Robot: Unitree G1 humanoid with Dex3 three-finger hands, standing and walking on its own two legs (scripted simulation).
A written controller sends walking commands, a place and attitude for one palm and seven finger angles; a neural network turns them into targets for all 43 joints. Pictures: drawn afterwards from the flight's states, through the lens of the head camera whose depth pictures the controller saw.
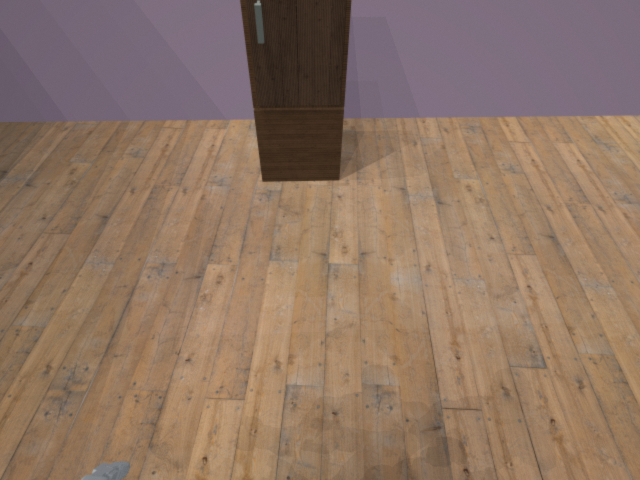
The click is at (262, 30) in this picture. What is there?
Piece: cupboard door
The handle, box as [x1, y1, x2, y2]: [254, 1, 263, 43]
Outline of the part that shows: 257,1 254,4 258,43 263,43 261,7 259,1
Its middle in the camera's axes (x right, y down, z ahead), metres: -0.21 -0.75 +1.34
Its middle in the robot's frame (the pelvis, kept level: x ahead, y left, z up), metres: +1.50 +0.28 -0.02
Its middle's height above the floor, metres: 0.75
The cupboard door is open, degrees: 0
